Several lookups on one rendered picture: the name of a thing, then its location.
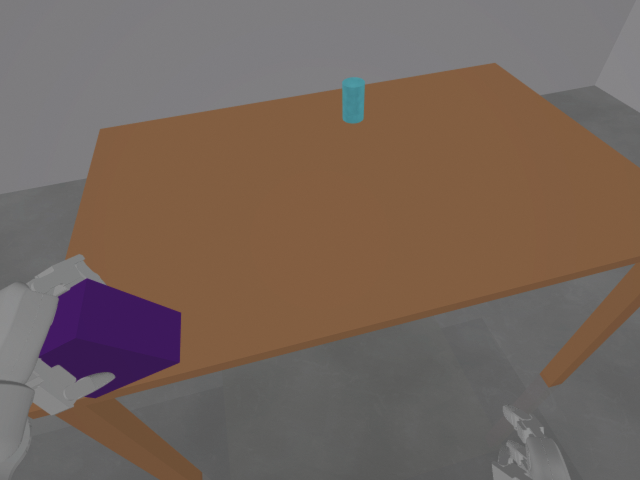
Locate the sponge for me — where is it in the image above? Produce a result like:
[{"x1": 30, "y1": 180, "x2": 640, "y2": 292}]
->
[{"x1": 39, "y1": 278, "x2": 181, "y2": 398}]

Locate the table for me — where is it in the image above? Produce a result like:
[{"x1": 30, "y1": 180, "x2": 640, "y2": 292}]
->
[{"x1": 28, "y1": 63, "x2": 640, "y2": 480}]

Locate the right robot hand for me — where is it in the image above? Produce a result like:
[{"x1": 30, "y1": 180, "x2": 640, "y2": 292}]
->
[{"x1": 492, "y1": 404, "x2": 571, "y2": 480}]

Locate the left robot hand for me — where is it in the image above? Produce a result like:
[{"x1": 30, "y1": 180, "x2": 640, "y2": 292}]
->
[{"x1": 0, "y1": 254, "x2": 115, "y2": 416}]

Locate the left robot forearm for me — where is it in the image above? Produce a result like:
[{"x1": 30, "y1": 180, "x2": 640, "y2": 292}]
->
[{"x1": 0, "y1": 380, "x2": 35, "y2": 480}]

